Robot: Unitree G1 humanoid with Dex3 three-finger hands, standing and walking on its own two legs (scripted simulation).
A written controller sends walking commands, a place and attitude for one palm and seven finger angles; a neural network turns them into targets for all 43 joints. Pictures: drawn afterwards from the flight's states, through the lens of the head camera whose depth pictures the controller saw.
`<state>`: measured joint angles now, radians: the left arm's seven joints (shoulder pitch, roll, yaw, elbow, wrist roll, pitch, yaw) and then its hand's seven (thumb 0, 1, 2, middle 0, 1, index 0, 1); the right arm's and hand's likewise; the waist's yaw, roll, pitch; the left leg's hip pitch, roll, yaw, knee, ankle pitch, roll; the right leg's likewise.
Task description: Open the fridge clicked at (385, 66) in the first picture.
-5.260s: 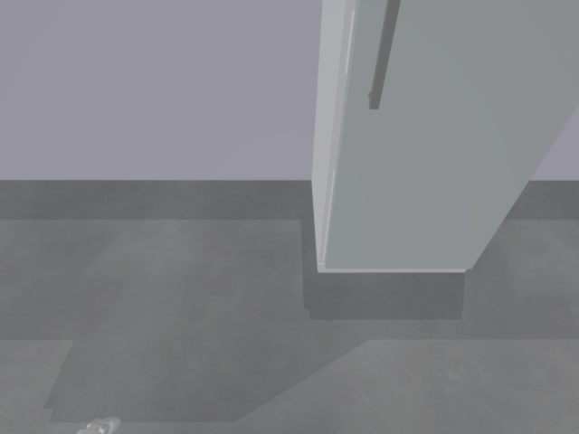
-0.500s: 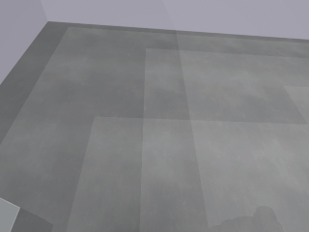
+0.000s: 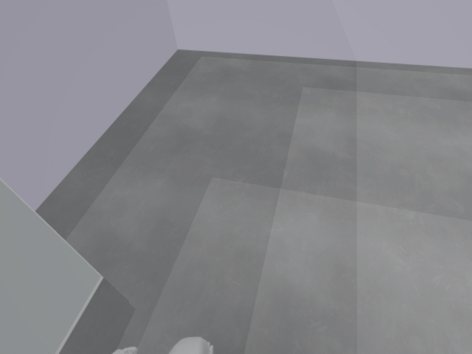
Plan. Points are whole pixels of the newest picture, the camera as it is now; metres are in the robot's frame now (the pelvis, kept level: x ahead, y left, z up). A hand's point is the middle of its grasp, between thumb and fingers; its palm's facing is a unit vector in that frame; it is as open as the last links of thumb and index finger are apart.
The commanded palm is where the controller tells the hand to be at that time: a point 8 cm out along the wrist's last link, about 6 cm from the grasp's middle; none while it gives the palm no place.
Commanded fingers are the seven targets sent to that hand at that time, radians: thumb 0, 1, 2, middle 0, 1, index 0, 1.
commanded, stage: turn to face it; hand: left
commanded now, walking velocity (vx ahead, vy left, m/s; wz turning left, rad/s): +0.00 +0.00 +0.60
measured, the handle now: out of the picture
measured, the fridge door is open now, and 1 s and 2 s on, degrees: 0 0 0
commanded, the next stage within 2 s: none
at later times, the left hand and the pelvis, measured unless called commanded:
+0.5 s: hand out of the picture -0.01 +0.30 -0.18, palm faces +0.33 -0.91 -0.25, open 7.4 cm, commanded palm none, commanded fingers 0.00 0.90 0.90 -0.20 -0.30 -0.20 -0.30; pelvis +0.00 +0.06 +0.00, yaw +17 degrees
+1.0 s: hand out of the picture +0.00 +0.23 -0.14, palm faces +0.55 -0.78 -0.29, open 7.4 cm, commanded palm none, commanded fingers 0.00 0.90 0.90 -0.20 -0.30 -0.20 -0.30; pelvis +0.01 +0.02 +0.00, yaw +36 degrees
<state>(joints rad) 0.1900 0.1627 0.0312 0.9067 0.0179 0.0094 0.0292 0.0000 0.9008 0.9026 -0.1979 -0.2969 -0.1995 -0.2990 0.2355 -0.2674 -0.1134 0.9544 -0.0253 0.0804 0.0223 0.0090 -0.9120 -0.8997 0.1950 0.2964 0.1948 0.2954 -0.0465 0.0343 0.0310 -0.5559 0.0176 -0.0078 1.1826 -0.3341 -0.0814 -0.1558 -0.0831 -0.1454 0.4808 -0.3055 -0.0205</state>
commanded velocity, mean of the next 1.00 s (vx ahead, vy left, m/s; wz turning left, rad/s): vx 0.00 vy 0.00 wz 0.60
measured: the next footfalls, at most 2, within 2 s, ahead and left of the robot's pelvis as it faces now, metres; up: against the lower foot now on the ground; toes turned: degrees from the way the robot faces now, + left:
left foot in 0.28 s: +0.01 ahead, +0.15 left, +0.00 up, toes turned +18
right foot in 0.78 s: +0.10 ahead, -0.06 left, +0.00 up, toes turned +25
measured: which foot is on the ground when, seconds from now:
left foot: up 0.00-0.26, down 0.28-0.78, up 0.80-1.00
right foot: down 0.00-0.28, up 0.30-0.76, down 0.78-1.00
